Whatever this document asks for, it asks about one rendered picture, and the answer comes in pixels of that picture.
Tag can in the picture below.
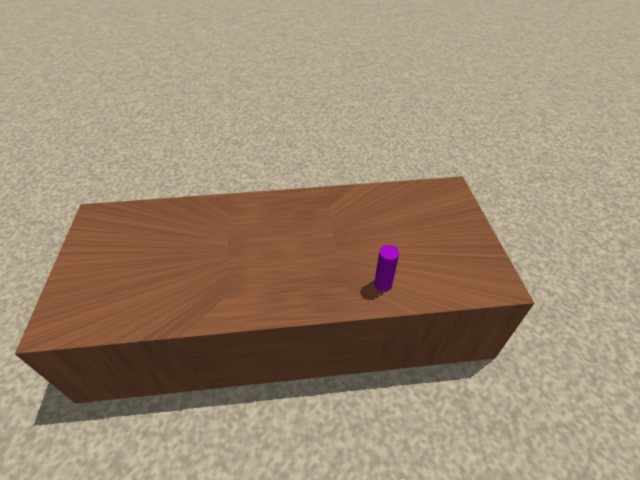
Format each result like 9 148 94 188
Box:
374 245 399 292

